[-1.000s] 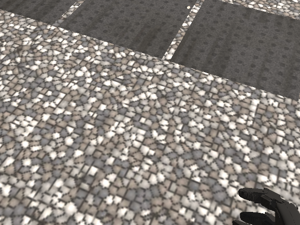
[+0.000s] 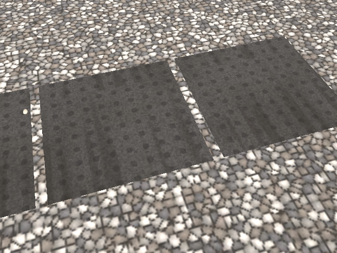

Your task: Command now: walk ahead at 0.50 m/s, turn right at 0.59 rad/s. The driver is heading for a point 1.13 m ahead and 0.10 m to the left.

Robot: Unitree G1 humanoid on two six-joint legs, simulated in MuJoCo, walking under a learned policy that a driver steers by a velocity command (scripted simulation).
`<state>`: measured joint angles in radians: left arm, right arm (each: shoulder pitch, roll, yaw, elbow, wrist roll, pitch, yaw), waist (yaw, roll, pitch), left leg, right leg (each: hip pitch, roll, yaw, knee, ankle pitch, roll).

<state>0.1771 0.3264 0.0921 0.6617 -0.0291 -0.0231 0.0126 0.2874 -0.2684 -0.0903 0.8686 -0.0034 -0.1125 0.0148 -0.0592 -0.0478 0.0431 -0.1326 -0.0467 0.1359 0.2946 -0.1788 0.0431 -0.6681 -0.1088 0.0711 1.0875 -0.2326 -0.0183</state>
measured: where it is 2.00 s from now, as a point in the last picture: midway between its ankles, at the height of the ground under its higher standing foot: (145, 153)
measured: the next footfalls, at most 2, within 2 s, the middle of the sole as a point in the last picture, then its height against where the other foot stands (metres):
right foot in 0.26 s outside the picture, level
left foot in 0.80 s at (152, 213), level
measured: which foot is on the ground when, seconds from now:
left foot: down 0.00-0.28, up 0.30-0.78, down 0.80-1.00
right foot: up 0.00-0.24, down 0.26-0.82, up 0.84-1.00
